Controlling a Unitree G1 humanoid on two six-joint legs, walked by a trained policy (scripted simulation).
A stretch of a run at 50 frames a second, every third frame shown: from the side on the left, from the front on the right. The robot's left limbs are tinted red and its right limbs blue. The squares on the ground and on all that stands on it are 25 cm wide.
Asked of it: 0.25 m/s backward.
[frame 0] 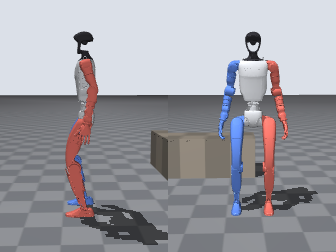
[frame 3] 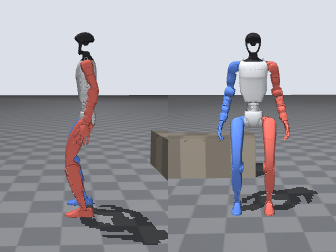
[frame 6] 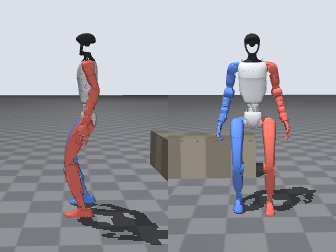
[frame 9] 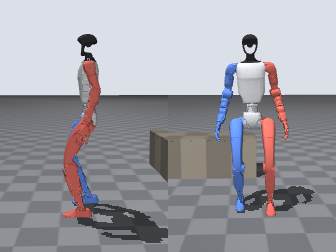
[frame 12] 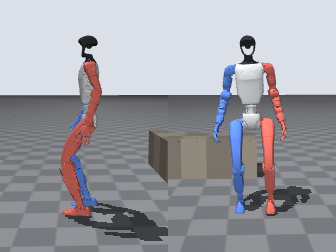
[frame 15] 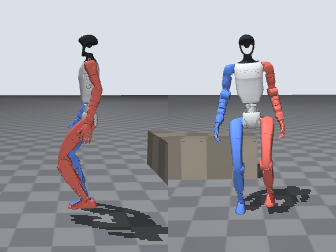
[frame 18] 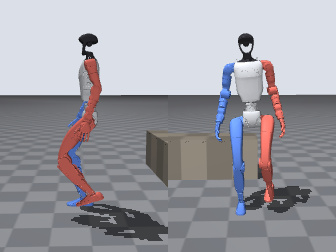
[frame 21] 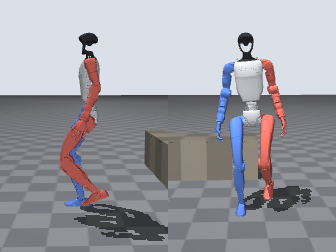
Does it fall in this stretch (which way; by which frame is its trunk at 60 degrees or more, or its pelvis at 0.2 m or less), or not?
no
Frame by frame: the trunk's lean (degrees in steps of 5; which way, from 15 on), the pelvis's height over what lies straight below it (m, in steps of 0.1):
0: 0, 0.8
3: 5, 0.8
6: 0, 0.8
9: 0, 0.8
12: 5, 0.7
15: 5, 0.8
18: 5, 0.8
21: 5, 0.8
